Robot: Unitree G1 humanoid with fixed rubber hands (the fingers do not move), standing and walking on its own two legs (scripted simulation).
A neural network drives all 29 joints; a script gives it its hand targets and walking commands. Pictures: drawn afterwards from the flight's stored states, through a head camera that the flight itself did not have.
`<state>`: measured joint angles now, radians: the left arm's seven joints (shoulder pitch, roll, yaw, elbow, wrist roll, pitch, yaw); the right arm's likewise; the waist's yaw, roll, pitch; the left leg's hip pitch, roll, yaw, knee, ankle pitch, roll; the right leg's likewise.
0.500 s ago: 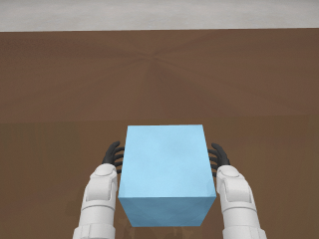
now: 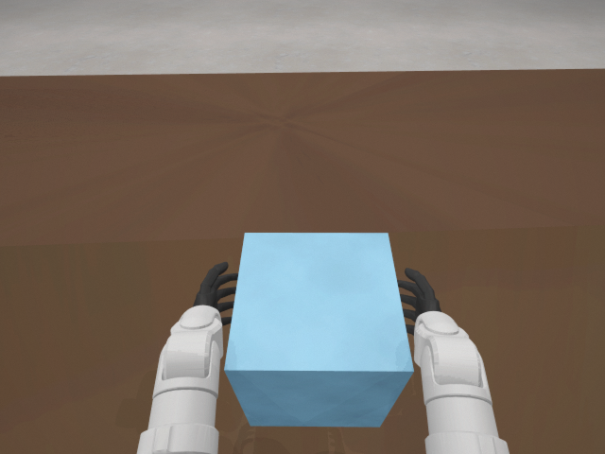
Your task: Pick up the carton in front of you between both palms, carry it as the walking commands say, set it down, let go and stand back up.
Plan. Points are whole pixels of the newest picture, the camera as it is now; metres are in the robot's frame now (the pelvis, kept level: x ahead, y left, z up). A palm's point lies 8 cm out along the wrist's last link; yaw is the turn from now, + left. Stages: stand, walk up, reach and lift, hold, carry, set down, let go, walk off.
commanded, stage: hold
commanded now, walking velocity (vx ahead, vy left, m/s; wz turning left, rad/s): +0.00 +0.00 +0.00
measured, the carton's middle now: (315, 334) +0.31 +0.00 -0.02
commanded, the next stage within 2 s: carry in 0.36 s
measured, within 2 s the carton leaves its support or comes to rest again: neither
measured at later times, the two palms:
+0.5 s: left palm (208, 306) +0.29 +0.15 +0.06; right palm (428, 311) +0.30 -0.15 +0.06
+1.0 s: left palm (238, 225) +0.45 +0.13 +0.07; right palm (417, 227) +0.46 -0.17 +0.06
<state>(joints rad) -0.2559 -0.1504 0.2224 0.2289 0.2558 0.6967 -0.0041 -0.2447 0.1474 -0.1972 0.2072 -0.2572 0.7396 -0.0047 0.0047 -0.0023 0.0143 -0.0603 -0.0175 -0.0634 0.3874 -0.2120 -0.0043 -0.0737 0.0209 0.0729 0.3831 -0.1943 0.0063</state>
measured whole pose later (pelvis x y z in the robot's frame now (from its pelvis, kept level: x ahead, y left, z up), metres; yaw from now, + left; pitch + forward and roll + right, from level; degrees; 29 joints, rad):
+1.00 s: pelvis +0.22 -0.02 -0.01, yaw +4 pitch +8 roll +1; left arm 0.01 -0.13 0.05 -0.45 0.01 1.15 0.12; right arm 0.03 0.13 -0.07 -0.54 -0.03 1.21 -0.16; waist -0.01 0.01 -0.16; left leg -0.35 0.04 0.07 0.97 -0.51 -0.02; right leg -0.29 -0.03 -0.22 0.55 -0.39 -0.08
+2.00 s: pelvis +0.90 -0.05 +0.01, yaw +3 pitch +6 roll +2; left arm 0.02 -0.13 0.06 -0.54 0.01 1.18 0.14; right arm 0.03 0.13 -0.03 -0.56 -0.04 1.20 -0.15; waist 0.04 0.00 -0.12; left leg -0.57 0.10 0.12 0.91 -0.24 0.01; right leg -0.20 -0.07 -0.26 0.33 -0.23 -0.04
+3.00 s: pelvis +1.59 -0.04 -0.02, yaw +2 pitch +8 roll +3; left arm -0.45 -0.12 0.26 -0.11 -0.02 0.99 0.16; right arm -0.46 0.13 -0.25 -0.14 -0.02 1.03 -0.17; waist 0.06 0.00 0.02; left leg -0.71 0.03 0.05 1.01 -0.22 0.04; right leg -0.23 0.01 -0.14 0.46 -0.28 -0.12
